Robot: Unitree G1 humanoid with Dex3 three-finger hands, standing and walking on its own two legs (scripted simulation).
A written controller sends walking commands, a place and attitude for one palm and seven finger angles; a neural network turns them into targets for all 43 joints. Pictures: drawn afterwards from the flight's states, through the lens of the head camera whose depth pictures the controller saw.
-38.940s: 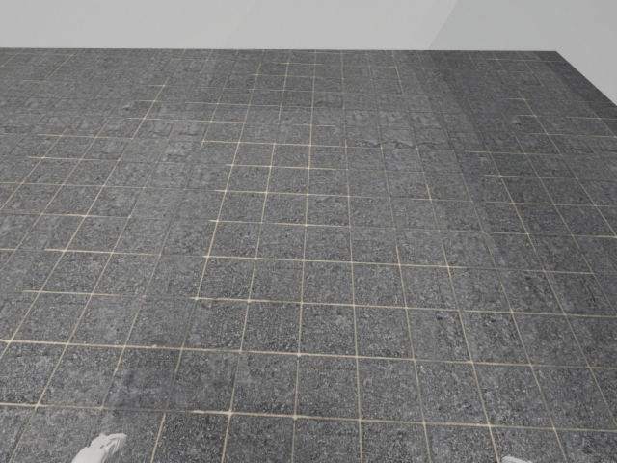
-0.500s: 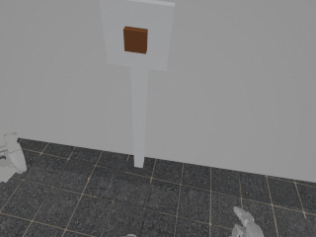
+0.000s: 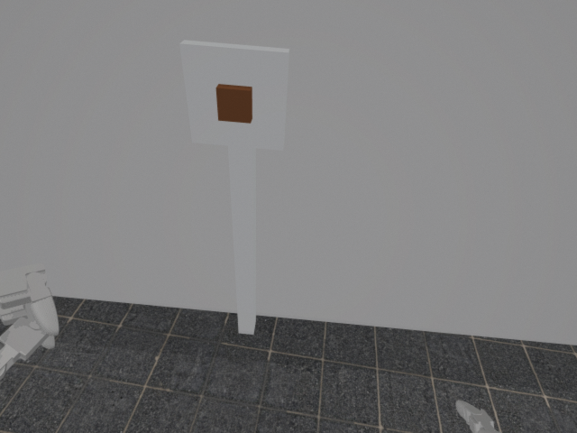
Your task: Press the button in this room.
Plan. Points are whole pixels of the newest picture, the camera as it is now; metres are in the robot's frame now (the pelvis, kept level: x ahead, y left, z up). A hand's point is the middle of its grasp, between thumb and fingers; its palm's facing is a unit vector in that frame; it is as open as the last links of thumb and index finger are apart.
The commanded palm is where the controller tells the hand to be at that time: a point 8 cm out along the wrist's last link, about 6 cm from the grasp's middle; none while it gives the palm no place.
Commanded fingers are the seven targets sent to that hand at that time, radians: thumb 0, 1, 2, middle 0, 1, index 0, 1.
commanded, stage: stop stepping back and stand still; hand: left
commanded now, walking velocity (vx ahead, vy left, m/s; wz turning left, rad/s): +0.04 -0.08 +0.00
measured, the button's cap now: (235, 103) +0.70 +0.16 +0.19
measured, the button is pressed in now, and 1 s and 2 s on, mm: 0 0 0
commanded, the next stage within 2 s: let the arm hang, fingers relaxed in 1.28 s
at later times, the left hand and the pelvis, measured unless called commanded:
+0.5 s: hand out of the picture +0.13 +0.28 +0.17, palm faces +0.38 -0.78 -0.49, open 3.1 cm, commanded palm +0.09 +0.30 +0.20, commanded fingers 0.00 0.90 0.90 -1.30 -1.50 -1.30 -1.50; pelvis -0.04 +0.02 +0.02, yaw -1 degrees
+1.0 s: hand (7, 356) +0.14 +0.27 +0.17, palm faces +0.30 -0.81 -0.50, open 3.1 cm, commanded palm +0.08 +0.32 +0.20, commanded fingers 0.00 0.90 0.90 -1.30 -1.50 -1.30 -1.50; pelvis -0.05 +0.04 +0.02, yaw +0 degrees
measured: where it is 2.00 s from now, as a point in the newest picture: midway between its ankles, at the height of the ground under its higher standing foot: outside the picture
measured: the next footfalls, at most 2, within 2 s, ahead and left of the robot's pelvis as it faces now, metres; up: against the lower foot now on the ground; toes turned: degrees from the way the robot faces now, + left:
left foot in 0.04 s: +0.10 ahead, +0.10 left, +0.00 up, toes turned +1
right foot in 0.48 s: -0.04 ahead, -0.05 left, +0.00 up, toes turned -4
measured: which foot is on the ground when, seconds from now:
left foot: up 0.00-0.02, down 0.04-0.48, up 0.50-0.66, down 0.68-1.00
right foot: down 0.00-0.08, up 0.10-0.46, down 0.48-1.00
